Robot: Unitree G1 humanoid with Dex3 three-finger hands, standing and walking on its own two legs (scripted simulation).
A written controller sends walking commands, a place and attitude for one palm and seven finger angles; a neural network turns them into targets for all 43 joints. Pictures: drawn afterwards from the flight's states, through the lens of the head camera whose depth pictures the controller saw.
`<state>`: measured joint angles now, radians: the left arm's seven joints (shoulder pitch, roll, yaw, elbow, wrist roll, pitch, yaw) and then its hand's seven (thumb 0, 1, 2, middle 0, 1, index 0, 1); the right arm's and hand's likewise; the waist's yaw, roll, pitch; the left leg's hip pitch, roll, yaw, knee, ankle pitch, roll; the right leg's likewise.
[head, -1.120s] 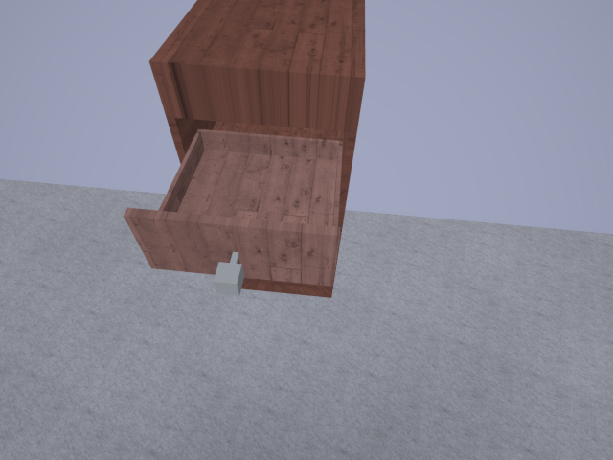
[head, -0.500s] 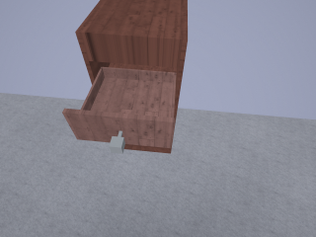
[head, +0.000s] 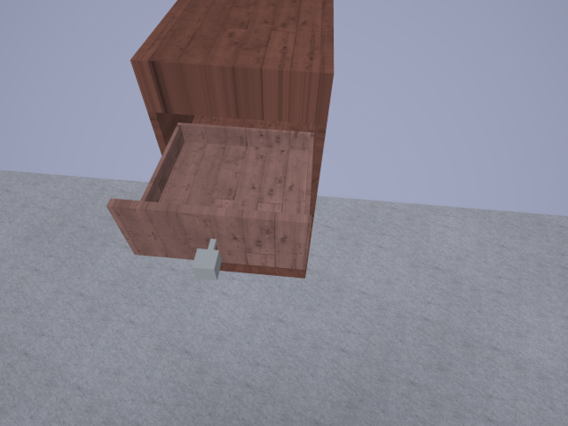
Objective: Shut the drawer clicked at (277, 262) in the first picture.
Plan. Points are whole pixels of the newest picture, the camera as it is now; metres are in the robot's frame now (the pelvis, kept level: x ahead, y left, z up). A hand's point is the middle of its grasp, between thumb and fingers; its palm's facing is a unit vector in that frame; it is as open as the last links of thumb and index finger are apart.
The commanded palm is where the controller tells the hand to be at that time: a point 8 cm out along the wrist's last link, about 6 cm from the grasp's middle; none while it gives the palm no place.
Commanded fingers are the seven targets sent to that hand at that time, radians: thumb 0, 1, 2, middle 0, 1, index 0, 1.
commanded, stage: take the last steps up to it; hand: left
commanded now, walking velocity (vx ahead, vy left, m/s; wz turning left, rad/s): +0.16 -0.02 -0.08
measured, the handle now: (209, 256) +0.43 +0.18 -0.11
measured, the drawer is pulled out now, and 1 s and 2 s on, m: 0.30 0.30 0.30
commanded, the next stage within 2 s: come to a stop and stand still in 0.22 s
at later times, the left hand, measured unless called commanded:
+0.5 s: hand out of the picture +0.03 +0.14 -0.19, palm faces +0.07 -0.98 -0.17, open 7.4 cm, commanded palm none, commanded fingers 0.00 0.90 0.90 -0.20 -0.30 -0.20 -0.30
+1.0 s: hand out of the picture +0.09 +0.14 -0.17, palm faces +0.06 -0.97 -0.23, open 7.3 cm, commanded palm none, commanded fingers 0.00 0.90 0.90 -0.20 -0.30 -0.20 -0.30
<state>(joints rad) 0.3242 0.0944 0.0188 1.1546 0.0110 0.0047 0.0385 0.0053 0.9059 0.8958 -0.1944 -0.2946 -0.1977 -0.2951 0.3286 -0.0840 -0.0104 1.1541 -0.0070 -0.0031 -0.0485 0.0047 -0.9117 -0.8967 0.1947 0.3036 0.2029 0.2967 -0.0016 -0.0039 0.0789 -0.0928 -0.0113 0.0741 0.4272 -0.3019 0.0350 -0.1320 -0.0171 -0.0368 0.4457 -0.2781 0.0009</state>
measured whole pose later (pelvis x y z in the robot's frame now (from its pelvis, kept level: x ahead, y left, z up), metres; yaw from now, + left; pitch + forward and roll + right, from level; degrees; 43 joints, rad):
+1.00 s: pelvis +0.05 -0.04 +0.00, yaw +0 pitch -1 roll +0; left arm 0.18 0.15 0.05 1.07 0.01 0.01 0.04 0.01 0.92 0.90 -0.20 -0.29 -0.20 -0.30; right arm 0.25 -0.16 -0.04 1.08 -0.01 0.02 -0.05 0.00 -0.91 -0.90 0.19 0.30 0.20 0.30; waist 0.00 0.02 0.10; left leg -0.07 0.04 0.08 0.42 -0.32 -0.02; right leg -0.21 0.01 -0.05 0.47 -0.24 -0.03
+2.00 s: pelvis +0.03 -0.01 +0.00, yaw -1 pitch -2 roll +1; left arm 0.28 0.14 -0.01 1.10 0.01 -0.01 0.03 0.01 0.91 0.90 -0.19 -0.29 -0.20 -0.30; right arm 0.32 -0.17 0.02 1.09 -0.02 -0.03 -0.02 0.01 -0.92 -0.90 0.19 0.30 0.20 0.30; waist -0.01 0.04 0.02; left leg -0.09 -0.01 0.11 0.43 -0.32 0.03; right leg -0.24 -0.03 -0.01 0.50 -0.23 0.01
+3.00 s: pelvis +0.11 -0.04 +0.00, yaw -2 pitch -1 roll +3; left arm 0.21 0.16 0.02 1.01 0.03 0.00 0.04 0.01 0.92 0.90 -0.20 -0.29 -0.20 -0.30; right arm 0.23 -0.16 -0.03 1.02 -0.01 0.03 -0.03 0.01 -0.92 -0.90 0.19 0.30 0.20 0.30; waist -0.01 0.01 0.10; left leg -0.31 0.02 0.04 0.82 -0.47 -0.02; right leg -0.31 -0.03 -0.08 0.54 -0.22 -0.06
